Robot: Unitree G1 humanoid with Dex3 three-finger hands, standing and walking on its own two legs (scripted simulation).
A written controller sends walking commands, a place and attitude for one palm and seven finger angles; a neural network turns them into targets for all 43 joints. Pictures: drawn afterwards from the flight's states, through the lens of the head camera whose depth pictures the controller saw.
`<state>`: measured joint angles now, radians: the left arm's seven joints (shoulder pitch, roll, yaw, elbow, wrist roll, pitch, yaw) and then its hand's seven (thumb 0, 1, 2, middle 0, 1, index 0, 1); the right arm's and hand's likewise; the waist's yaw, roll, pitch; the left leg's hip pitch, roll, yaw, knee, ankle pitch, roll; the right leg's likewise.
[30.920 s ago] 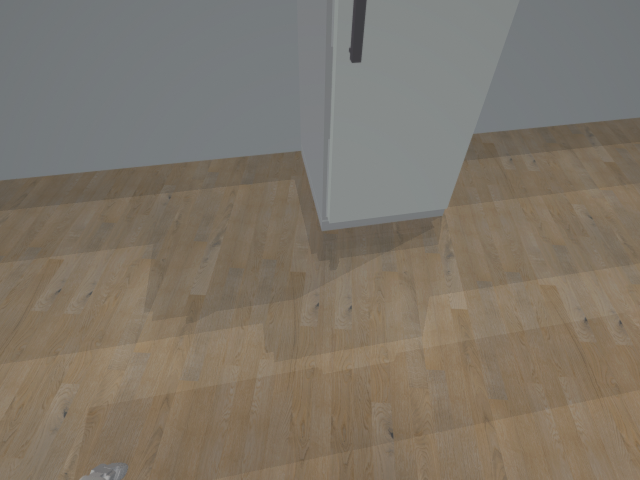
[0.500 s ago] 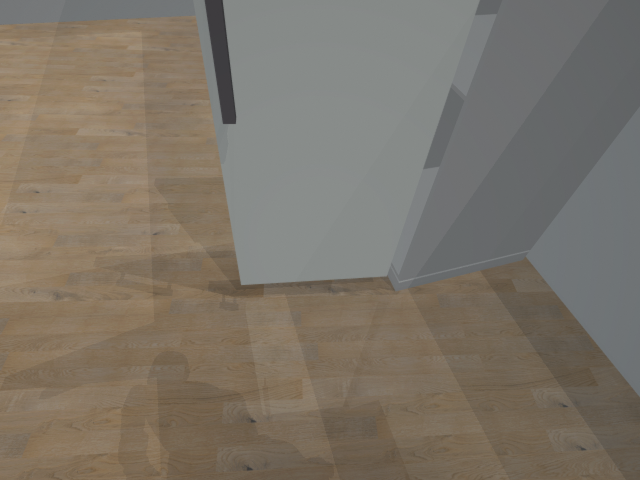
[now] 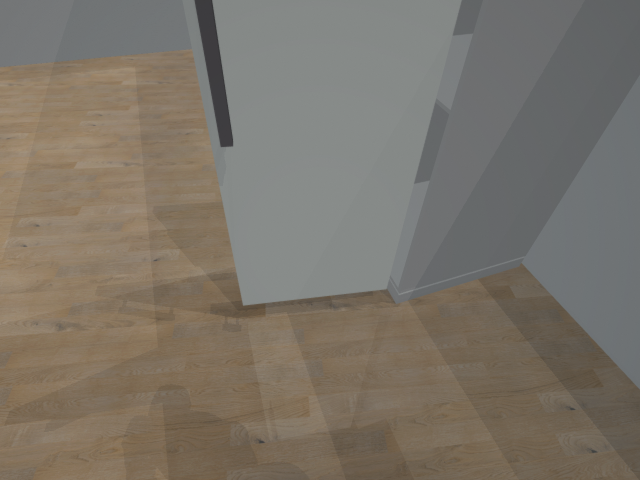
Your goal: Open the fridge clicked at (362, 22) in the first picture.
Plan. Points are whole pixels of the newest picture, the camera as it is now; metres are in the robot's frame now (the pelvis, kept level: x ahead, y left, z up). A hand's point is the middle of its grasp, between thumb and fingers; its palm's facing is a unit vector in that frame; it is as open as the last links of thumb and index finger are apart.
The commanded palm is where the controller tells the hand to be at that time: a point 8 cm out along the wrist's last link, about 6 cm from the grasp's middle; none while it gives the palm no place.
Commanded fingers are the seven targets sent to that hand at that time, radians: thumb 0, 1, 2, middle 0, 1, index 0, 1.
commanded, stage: let the arm hang, fingers relaxed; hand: left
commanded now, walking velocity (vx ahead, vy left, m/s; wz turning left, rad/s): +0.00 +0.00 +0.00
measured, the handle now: (208, 22) +0.78 +0.25 +0.24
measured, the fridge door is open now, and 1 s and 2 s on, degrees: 79 79 79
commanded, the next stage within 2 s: look to check the result in 0.14 s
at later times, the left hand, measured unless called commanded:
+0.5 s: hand out of the picture -0.03 +0.17 -0.18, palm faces +0.00 -0.99 -0.17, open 7.4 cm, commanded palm none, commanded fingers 0.00 0.90 0.90 -0.20 -0.30 -0.20 -0.30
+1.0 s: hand out of the picture +0.00 +0.17 -0.18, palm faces -0.01 -0.98 -0.17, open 7.4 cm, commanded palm none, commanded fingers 0.00 0.90 0.90 -0.20 -0.30 -0.20 -0.30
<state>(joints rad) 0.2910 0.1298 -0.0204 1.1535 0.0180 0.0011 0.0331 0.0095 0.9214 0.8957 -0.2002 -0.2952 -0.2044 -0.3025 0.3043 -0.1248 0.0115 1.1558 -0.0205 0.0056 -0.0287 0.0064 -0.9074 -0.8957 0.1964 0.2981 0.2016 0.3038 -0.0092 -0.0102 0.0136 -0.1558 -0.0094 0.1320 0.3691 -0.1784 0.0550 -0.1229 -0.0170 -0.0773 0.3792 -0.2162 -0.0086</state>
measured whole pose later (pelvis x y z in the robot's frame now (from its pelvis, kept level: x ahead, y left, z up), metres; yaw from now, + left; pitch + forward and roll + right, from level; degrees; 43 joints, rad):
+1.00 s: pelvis +0.01 +0.01 +0.00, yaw +0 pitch -1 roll +0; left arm 0.26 0.15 -0.01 1.15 0.02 -0.01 0.03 0.00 0.90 0.90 -0.20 -0.30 -0.20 -0.30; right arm 0.27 -0.15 0.00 1.15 -0.02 0.00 -0.03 0.00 -0.90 -0.90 0.20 0.30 0.20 0.30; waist -0.01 -0.01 0.04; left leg -0.16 -0.02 0.14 0.35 -0.18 0.06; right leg -0.13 -0.03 -0.07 0.37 -0.22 0.00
